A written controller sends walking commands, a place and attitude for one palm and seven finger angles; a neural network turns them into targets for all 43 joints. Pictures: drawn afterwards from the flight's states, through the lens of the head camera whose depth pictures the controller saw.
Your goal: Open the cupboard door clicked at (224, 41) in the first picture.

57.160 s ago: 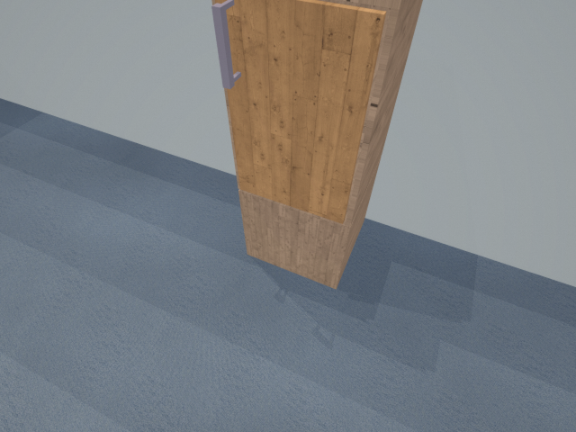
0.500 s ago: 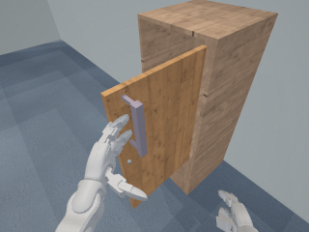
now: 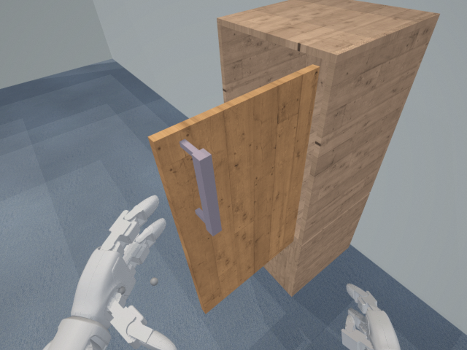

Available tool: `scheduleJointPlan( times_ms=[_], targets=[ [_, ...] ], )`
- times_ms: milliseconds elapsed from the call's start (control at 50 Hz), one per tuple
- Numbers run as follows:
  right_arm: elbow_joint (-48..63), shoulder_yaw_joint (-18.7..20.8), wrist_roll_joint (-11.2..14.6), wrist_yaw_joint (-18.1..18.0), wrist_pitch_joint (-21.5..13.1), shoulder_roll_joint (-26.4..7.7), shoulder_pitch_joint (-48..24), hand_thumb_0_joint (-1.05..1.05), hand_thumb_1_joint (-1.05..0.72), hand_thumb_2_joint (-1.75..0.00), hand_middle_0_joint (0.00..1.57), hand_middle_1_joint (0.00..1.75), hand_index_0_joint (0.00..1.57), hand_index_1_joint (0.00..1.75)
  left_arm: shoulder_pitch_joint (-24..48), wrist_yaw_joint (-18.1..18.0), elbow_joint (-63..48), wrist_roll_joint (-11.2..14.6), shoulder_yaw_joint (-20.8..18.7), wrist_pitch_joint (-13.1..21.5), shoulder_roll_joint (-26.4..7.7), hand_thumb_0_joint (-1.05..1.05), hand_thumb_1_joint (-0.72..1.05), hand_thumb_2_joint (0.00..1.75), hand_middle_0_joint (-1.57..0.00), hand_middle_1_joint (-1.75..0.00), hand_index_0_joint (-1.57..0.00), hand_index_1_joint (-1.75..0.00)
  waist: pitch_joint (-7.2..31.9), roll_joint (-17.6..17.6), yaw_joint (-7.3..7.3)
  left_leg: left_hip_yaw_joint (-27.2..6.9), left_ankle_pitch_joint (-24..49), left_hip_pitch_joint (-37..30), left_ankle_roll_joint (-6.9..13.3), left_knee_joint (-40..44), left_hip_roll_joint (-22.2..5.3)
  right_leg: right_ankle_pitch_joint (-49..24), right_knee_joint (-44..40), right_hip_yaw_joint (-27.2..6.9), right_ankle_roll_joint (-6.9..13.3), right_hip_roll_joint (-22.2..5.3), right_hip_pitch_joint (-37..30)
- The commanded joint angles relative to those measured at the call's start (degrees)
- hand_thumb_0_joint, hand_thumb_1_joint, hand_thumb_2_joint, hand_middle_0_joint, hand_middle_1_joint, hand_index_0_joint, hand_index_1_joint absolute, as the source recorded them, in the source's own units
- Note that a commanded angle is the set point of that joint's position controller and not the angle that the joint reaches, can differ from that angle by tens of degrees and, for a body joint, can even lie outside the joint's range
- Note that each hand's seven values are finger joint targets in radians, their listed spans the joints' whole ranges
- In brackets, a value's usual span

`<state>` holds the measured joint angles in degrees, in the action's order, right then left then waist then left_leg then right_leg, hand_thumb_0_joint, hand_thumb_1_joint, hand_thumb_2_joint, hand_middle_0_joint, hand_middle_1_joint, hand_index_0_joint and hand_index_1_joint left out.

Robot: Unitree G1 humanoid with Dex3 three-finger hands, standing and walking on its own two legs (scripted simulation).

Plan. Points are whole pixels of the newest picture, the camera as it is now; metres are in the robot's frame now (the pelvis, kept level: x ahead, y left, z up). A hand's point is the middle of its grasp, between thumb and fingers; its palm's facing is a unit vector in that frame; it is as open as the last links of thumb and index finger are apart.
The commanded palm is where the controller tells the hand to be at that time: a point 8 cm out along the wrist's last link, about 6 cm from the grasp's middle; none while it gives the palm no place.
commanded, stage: draw the hand back to the body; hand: left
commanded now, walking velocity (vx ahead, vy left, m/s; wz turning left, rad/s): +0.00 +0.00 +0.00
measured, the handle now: (201, 190) +0.33 +0.09 +0.15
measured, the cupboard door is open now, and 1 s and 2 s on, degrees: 92 92 92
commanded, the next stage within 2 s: step back with the hand held close in 1.58 s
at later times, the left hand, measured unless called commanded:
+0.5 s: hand (104, 271) +0.18 +0.19 +0.15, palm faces -0.05 -1.00 -0.07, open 16.2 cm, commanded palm +0.15 +0.24 +0.16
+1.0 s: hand (61, 238) +0.22 +0.27 +0.15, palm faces +0.30 -0.88 -0.37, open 11.5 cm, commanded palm +0.17 +0.32 +0.17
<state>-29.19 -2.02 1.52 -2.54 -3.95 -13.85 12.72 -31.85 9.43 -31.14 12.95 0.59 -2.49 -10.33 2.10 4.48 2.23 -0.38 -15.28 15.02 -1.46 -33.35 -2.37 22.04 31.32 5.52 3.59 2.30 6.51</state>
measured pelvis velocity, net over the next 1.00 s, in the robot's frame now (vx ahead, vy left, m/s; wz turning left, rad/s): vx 0.02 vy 0.05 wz -0.06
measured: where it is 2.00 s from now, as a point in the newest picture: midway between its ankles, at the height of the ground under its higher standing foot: outside the picture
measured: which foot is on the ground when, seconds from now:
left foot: down 0.00-1.00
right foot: down 0.00-1.00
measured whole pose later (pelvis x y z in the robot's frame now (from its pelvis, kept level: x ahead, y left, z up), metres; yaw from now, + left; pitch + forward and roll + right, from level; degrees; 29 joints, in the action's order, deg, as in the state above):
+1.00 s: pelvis +0.02 +0.05 +0.01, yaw -3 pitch -3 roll +0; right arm -35.4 -2.3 -0.7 -4.0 -4.2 -12.1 11.2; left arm -28.8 -6.4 -26.1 3.4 -13.1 4.2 -18.6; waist -1.9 2.8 3.4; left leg 4.2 -13.2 8.7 1.8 -25.1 0.0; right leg 17.0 21.0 1.1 -0.2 -0.3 0.6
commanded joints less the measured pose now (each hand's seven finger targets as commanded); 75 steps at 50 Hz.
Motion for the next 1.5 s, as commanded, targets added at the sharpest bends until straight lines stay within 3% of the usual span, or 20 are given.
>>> scheduleJointPlan(
  times_ms=[0,120,140,320,420,480,500,520,540,600,660,720,880,1020,1180,1200,1240,1340,1420,1480],
  targets=[
    [9.53,1.57,0.23,-0.59,-5.68,-4.18,-8.22,0.0,-0.9,-0.9,0.2,0.3,0.2,0.3,8.15,-0.27,-11.02,1.0,-5.1,5.25,-5.36,0.0,-0.5,0.3,-0.15,-0.3,-0.15,-0.3,1.16,-7.18,-0.43,0.12,9.46,-7.05,3.9,0.19,2.86,-19.78,-8.94,-6.34,-4.76,-3.43,10.83],
    [8.73,1.45,0.45,-0.88,-6.18,-4.16,-9.66,0.0,-0.9,-0.9,0.2,0.3,0.2,0.3,8.43,-0.31,-8.87,1.83,-10.19,3.88,-8.77,0.0,-0.5,0.3,-0.15,-0.3,-0.15,-0.3,2.03,-5.93,1.24,0.43,9.25,-6.57,3.73,1.0,2.78,-18.41,-9.73,-7.1,-4.6,-3.91,8.78],
    [8.9,1.21,0.56,-0.92,-6.27,-3.9,-9.69,0.0,-0.9,-0.9,0.2,0.3,0.2,0.3,7.97,0.17,-8.81,2.42,-9.62,3.5,-7.58,0.0,-0.5,0.3,-0.15,-0.3,-0.15,-0.3,1.81,-6.26,1.13,0.51,9.02,-6.54,3.72,1.43,2.76,-18.18,-9.7,-6.66,-4.68,-3.83,8.74],
    [7.57,1.24,1.15,-1.82,-8.84,-5.18,-9.86,0.0,-0.9,-0.9,0.2,0.3,0.2,0.3,12.09,2.77,-8.39,5.07,-12.03,2.14,-9.79,0.0,-0.5,0.3,-0.15,-0.3,-0.15,-0.3,-0.42,-5.05,0.77,-0.04,7.36,-7.73,3.68,2.93,2.49,-11.76,-11.43,-5.05,-4.07,-2.58,10.85],
    [7.1,1.26,1.32,-1.82,-9.64,-5.43,-9.5,0.0,-0.9,-0.9,0.2,0.3,0.2,0.3,11.76,2.92,-8.79,4.99,-14.63,1.64,-11.46,0.0,-0.43,0.33,-0.15,-0.3,-0.15,-0.3,2.49,-2.1,1.31,-0.2,9.02,-9.21,3.54,4.45,2.39,-14.32,-9.66,-3.08,-3.45,-1.66,9.21],
    [7.31,1.09,1.48,-1.7,-9.57,-5.43,-9.22,0.0,-0.9,-0.9,0.2,0.3,0.2,0.3,12.0,3.3,-9.63,5.2,-13.91,1.25,-10.42,0.0,-0.32,0.37,-0.16,-0.3,-0.16,-0.3,3.03,-1.18,1.1,-0.63,8.72,-9.38,3.33,6.01,2.19,-14.32,-8.26,-1.41,-3.17,-0.98,9.01],
    [7.75,0.65,-0.03,-2.57,-9.32,-4.29,-11.21,0.0,-0.9,-0.9,0.2,0.3,0.2,0.3,15.12,-4.81,-15.04,-3.29,-13.8,5.77,-15.74,0.0,-0.29,0.39,-0.16,-0.3,-0.16,-0.3,-0.75,-2.42,1.97,-0.02,6.7,-8.82,3.2,6.79,2.17,-11.81,-12.63,-4.24,-2.86,-1.51,9.47],
    [6.27,0.58,-0.75,-3.03,-9.28,-4.1,-10.43,0.0,-0.9,-0.9,0.2,0.3,0.2,0.3,10.87,-8.35,-10.16,-4.21,-13.93,6.57,-13.77,0.0,-0.26,0.4,-0.16,-0.3,-0.16,-0.3,-4.76,-4.35,1.16,0.38,4.72,-8.36,2.9,7.0,1.89,-8.69,-14.92,-4.58,-2.71,-1.95,11.25],
    [6.4,0.53,-0.92,-2.9,-8.79,-4.03,-10.06,0.0,-0.9,-0.9,0.2,0.3,0.2,0.3,8.07,-9.38,-8.54,-4.63,-11.28,6.57,-10.08,0.0,-0.22,0.42,-0.16,-0.3,-0.16,-0.3,-4.65,-6.04,0.84,0.06,3.72,-8.51,2.92,7.68,1.74,-7.1,-14.82,-4.26,-2.8,-2.08,11.23],
    [5.72,0.81,-1.48,-2.38,-7.22,-4.32,-9.23,0.0,-0.9,-0.9,0.2,0.3,0.2,0.3,7.87,-12.29,-9.82,-7.48,-10.51,8.37,-10.26,0.0,-0.12,0.47,-0.16,-0.3,-0.16,-0.3,-1.71,-0.81,0.74,-0.03,5.22,-11.26,2.79,9.66,1.08,-8.79,-13.71,-4.02,-2.4,-1.9,8.16],
    [5.3,1.17,-1.96,-2.23,-6.62,-4.35,-9.14,0.0,-0.9,-0.9,0.2,0.3,0.2,0.3,8.32,-14.47,-10.91,-8.99,-12.02,9.75,-12.12,0.0,-0.01,0.51,-0.17,-0.3,-0.17,-0.3,1.06,0.25,0.9,-0.11,6.21,-12.74,2.64,10.93,0.72,-9.75,-13.52,-4.12,-2.24,-1.92,5.51],
    [4.53,1.35,-2.26,-2.34,-5.86,-4.53,-9.28,0.0,-0.9,-0.9,0.2,0.3,0.2,0.3,7.92,-15.84,-9.37,-9.59,-14.69,10.21,-14.37,0.0,0.09,0.55,-0.17,-0.3,-0.17,-0.3,1.02,-1.57,1.16,-0.03,7.64,-13.17,2.56,11.6,0.41,-10.91,-14.29,-4.19,-2.17,-1.73,3.86],
    [3.67,1.93,-2.1,-2.0,-4.12,-4.78,-9.25,0.0,-0.9,-0.9,0.2,0.3,0.2,0.3,7.14,-16.68,-7.8,-9.64,-17.6,10.45,-14.83,0.0,0.37,0.68,-0.18,-0.3,-0.18,-0.3,1.43,-0.33,1.28,-0.22,14.75,-14.46,2.13,12.06,-0.06,-16.31,-13.14,-3.84,-2.19,-1.71,1.76],
    [3.25,2.83,-1.76,-1.84,-2.69,-5.24,-9.15,0.0,-0.9,-0.9,0.2,0.3,0.2,0.3,5.56,-16.99,-4.96,-9.24,-23.03,10.11,-18.24,0.0,0.62,0.78,-0.19,-0.3,-0.19,-0.3,1.59,-2.39,1.88,0.77,19.09,-14.3,2.19,11.33,-0.31,-20.57,-13.25,-4.14,-2.31,-1.69,0.55],
    [2.79,3.36,-1.42,-2.0,-1.76,-5.26,-8.41,0.0,-0.9,-0.9,0.2,0.3,0.2,0.3,8.58,-17.42,-4.39,-8.67,-27.15,9.7,-20.89,0.0,0.9,0.9,-0.2,-0.3,-0.2,-0.3,3.32,-0.01,1.58,1.64,24.12,-15.79,2.36,10.08,-0.02,-25.38,-13.21,-4.31,-2.59,-1.99,0.1],
    [2.75,3.37,-1.43,-1.9,-1.9,-5.23,-8.44,0.0,-0.9,-0.9,0.2,0.3,0.2,0.3,8.52,-17.31,-4.28,-8.73,-26.17,9.72,-19.89,0.0,0.9,0.9,-0.2,-0.3,-0.2,-0.3,3.16,1.23,1.42,1.78,24.3,-15.91,2.4,10.06,0.08,-25.5,-13.22,-4.36,-2.66,-2.12,0.32],
    [2.8,3.42,-1.46,-1.89,-1.83,-5.39,-8.61,0.0,-0.9,-0.9,0.2,0.3,0.2,0.3,7.55,-17.08,-3.1,-8.55,-24.54,9.23,-18.44,0.0,0.9,0.9,-0.2,-0.3,-0.2,-0.3,2.38,-0.18,1.26,2.01,23.71,-15.74,2.68,10.05,0.07,-26.0,-13.55,-4.4,-2.87,-2.21,0.76],
    [3.02,3.73,-1.53,-1.95,-1.61,-5.57,-9.01,0.0,-0.9,-0.9,0.2,0.3,0.2,0.3,7.79,-17.08,-3.44,-8.54,-25.25,9.38,-19.65,0.0,0.9,0.9,-0.2,-0.3,-0.2,-0.3,2.83,-3.05,1.52,2.45,21.2,-15.18,3.1,10.12,0.61,-26.61,-14.02,-4.76,-3.02,-2.25,0.3],
    [2.73,3.56,-1.57,-2.17,-1.59,-5.18,-8.99,0.0,-0.9,-0.9,0.2,0.3,0.2,0.3,8.46,-17.33,-4.53,-8.7,-27.1,9.91,-21.72,0.0,0.9,0.9,-0.2,-0.3,-0.2,-0.3,3.87,-0.93,1.8,2.7,21.5,-15.44,2.99,9.74,1.03,-27.67,-14.16,-4.93,-2.86,-2.42,-0.79],
    [2.73,3.44,-1.51,-2.16,-1.63,-4.83,-9.27,0.0,-0.9,-0.9,0.2,0.3,0.2,0.3,7.52,-17.13,-4.02,-8.47,-26.66,9.96,-20.55,0.0,0.9,0.9,-0.2,-0.3,-0.2,-0.3,3.06,-0.54,1.71,2.82,21.44,-15.47,2.96,9.83,0.99,-27.85,-14.17,-4.78,-2.99,-2.42,-0.19]
  ],
)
